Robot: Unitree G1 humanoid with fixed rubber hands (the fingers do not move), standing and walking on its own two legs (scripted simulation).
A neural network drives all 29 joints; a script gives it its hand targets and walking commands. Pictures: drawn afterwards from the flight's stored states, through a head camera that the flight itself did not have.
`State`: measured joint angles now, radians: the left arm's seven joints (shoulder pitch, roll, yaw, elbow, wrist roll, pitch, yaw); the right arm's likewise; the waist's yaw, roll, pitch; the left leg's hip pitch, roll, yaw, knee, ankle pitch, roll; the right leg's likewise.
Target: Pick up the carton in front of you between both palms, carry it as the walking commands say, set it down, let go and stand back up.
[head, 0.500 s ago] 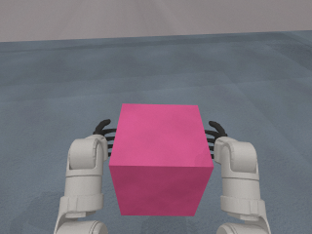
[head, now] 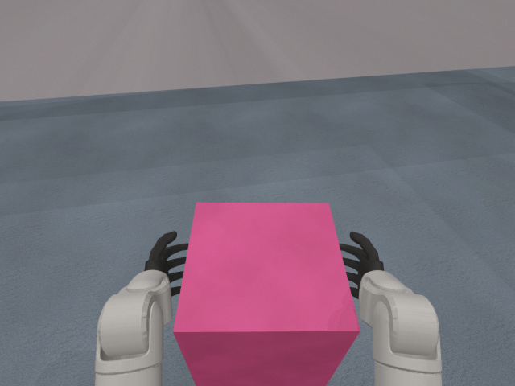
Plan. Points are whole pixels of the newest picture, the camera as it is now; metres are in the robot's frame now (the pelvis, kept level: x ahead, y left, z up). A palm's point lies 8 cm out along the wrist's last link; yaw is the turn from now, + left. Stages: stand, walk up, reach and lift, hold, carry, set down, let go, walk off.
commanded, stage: carry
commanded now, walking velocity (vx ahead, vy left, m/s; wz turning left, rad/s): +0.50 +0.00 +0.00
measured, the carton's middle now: (261, 299) +0.28 +0.00 +0.03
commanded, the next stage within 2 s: none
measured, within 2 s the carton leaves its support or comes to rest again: neither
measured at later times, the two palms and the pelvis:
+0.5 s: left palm (175, 170) +0.56 +0.18 +0.10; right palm (311, 166) +0.56 -0.12 +0.11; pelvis +0.30 +0.03 +0.01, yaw -1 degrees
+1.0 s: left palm (208, 111) +0.88 +0.14 +0.10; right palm (307, 112) +0.89 -0.16 +0.09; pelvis +0.62 -0.01 +0.01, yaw +1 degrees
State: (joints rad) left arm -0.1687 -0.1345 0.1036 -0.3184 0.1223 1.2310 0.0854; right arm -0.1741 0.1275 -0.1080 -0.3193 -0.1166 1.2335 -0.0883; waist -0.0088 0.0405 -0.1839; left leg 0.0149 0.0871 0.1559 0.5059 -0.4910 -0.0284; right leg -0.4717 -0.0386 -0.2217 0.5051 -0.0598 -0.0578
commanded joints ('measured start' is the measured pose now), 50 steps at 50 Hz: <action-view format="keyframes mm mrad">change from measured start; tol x32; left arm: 1 -447 -795 -651 39 -383 15 -245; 50 -443 -894 -679 -22 -419 -2 -261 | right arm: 1 -525 804 695 -34 415 35 254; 50 -498 888 718 -62 417 8 258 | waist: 1 52 -391 -232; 21 18 -158 -59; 25 -22 292 -197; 50 34 -235 -223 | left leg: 1 -651 -115 -13 629 54 -7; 22 -204 -63 110 -88 340 47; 25 246 342 -655 -286 309 257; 35 48 201 -134 -348 430 160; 45 29 127 65 -62 765 77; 50 -707 -22 -144 798 31 40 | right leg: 1 722 -372 741 -262 -213 -185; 19 503 -211 123 -299 25 -43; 22 402 -150 25 -17 149 11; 26 -270 -17 172 714 -438 64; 45 185 36 -60 -83 -36 26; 48 767 -386 725 -270 -189 -170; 50 709 -353 577 -229 93 -163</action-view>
